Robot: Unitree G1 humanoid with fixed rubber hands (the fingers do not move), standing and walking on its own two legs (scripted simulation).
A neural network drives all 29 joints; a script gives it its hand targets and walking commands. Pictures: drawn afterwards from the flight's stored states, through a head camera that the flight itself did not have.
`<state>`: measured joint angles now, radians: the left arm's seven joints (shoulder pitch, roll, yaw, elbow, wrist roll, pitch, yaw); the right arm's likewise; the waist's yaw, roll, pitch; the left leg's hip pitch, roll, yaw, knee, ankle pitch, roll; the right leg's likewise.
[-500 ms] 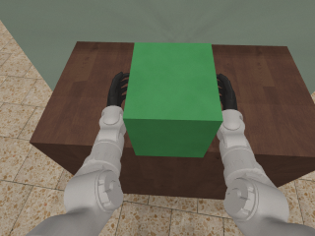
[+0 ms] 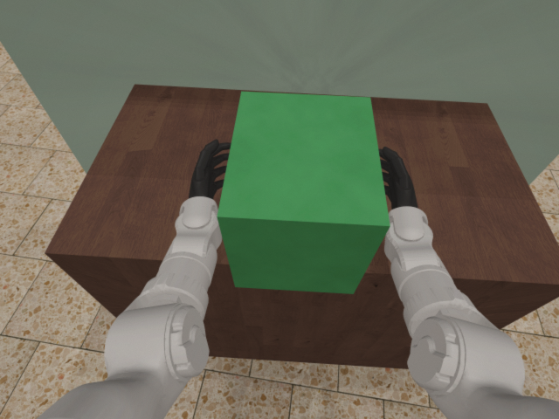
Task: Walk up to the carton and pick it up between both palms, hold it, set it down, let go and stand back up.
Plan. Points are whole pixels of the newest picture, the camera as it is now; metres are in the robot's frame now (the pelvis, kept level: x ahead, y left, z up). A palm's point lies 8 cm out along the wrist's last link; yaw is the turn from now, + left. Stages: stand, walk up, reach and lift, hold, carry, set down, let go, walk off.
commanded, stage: reach and lift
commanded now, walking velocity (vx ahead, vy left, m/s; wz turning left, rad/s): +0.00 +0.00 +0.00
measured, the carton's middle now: (299, 196) +0.45 +0.00 +0.04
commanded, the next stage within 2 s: none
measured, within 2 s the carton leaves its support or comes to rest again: leaves its support in 0.20 s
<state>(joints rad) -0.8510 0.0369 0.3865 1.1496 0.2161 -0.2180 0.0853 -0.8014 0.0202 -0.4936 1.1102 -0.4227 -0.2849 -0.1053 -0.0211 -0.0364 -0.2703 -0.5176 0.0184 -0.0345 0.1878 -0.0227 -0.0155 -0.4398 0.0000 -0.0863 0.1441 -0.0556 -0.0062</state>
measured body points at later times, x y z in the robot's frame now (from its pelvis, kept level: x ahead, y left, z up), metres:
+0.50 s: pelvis -0.02 +0.00 +0.00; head -0.03 +0.04 +0.45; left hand +0.40 +0.17 +0.11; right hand +0.41 -0.13 +0.14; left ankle +0.01 +0.13 -0.75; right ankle -0.02 -0.11 -0.75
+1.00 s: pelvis -0.03 +0.00 +0.00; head -0.02 +0.02 +0.45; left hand +0.41 +0.17 +0.15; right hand +0.41 -0.13 +0.17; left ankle +0.01 +0.13 -0.75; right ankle -0.02 -0.11 -0.75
